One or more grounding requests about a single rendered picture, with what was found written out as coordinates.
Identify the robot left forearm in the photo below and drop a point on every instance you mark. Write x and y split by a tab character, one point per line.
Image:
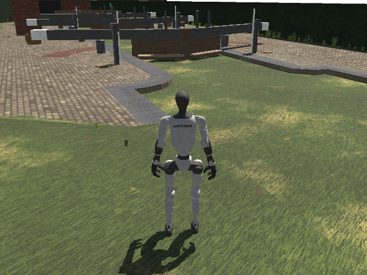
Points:
157	154

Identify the robot left hand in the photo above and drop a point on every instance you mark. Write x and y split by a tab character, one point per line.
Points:
154	169

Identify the robot left upper arm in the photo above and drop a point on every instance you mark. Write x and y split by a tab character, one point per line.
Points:
165	121

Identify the robot right forearm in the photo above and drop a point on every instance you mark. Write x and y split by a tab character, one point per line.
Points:
209	154

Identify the robot right upper arm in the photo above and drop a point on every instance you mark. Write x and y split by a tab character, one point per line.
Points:
203	130

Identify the left robot thigh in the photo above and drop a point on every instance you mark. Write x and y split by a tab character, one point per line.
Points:
169	169

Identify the robot right hand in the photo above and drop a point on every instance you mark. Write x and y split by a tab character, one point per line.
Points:
213	171

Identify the left robot foot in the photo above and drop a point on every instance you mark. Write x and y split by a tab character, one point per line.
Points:
169	231

